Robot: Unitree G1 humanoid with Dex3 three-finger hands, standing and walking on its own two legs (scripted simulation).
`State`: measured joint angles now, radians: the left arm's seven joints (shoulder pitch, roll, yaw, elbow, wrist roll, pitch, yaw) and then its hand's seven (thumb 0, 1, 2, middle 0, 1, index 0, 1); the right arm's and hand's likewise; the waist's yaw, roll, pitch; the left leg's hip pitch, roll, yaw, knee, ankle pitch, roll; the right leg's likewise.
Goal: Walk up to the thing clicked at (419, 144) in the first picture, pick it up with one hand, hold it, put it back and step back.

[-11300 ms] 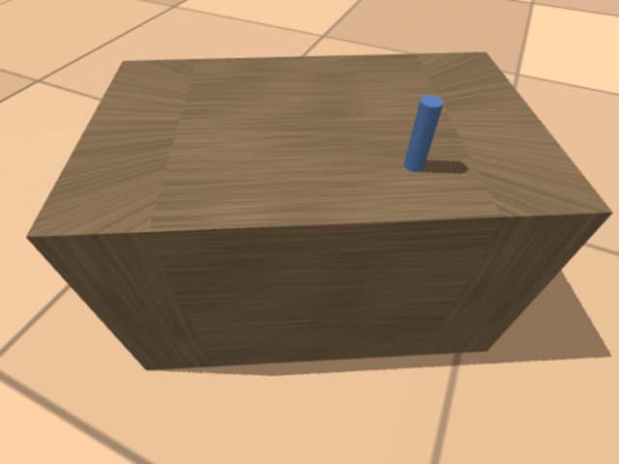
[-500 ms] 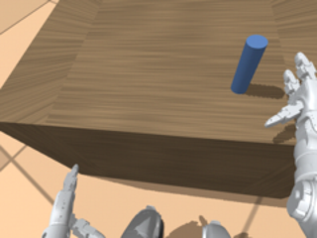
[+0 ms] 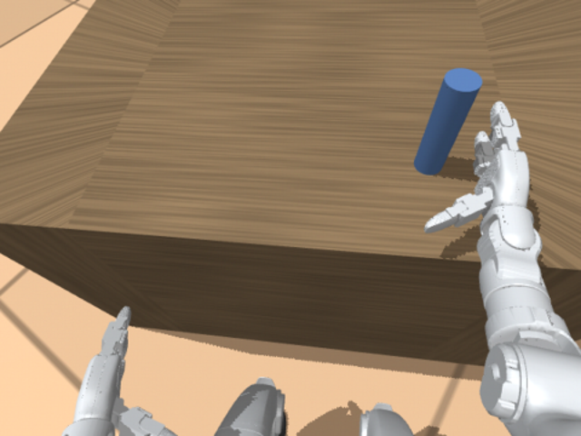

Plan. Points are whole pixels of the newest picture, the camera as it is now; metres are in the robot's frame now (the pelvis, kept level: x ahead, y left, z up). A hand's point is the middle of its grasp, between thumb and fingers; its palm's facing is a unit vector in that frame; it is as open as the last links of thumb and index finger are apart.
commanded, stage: close in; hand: right
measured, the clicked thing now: (443, 127) +0.53 -0.14 +0.08
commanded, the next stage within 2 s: close in 0.24 s
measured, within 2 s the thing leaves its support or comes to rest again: leaves its support in 1.62 s
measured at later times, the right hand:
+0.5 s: hand (439, 169) +0.47 -0.13 +0.07, palm faces +0.06 +1.00 +0.00, open 17.3 cm
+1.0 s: hand (445, 155) +0.48 -0.14 +0.09, palm faces +0.05 +1.00 +0.01, open 10.3 cm
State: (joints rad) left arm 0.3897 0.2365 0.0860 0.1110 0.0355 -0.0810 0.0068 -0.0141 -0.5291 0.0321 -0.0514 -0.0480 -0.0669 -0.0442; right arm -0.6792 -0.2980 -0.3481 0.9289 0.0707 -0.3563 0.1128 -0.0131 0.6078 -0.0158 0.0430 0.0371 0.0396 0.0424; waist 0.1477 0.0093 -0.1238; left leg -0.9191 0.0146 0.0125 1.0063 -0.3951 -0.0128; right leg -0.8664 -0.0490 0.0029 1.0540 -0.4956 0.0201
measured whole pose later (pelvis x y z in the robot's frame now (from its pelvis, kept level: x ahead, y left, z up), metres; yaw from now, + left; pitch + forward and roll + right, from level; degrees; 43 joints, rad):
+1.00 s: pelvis +0.00 +0.00 +0.01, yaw +0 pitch +17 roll +1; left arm 0.37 0.22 0.08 0.16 0.03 -0.05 -0.01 -0.01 -0.54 0.05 -0.05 -0.05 -0.06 -0.05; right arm -0.72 -0.26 -0.31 0.94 0.05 -0.38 0.04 -0.01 0.35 -0.42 0.84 0.67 0.96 0.73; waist 0.14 0.00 -0.13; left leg -0.88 0.02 0.00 0.97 -0.38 -0.02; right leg -0.83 -0.04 -0.01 1.01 -0.49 0.01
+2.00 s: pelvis +0.01 +0.00 +0.03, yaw +0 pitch +13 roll +0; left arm 0.32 0.21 0.07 0.30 0.01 -0.07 0.03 -0.01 -0.54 0.06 -0.05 -0.05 -0.06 -0.06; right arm -0.76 -0.27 -0.27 0.91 0.07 -0.23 0.04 -0.05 0.47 -0.99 0.89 1.25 1.06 1.37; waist 0.12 -0.01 -0.08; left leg -0.71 0.02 0.00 0.82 -0.34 -0.02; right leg -0.64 -0.04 -0.01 0.85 -0.43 0.02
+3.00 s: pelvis +0.01 +0.01 +0.06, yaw -1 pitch +0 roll -1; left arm 0.27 0.23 0.09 0.54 -0.03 -0.10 0.08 -0.01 -0.51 0.02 -0.04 -0.04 -0.06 -0.03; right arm -0.39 -0.22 -0.17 0.19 0.19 0.21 0.06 -0.03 0.51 -1.00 0.93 1.31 1.08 1.41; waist 0.01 -0.05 -0.04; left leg -0.33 0.03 0.02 0.59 -0.26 -0.01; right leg -0.26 -0.03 -0.01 0.57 -0.31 0.03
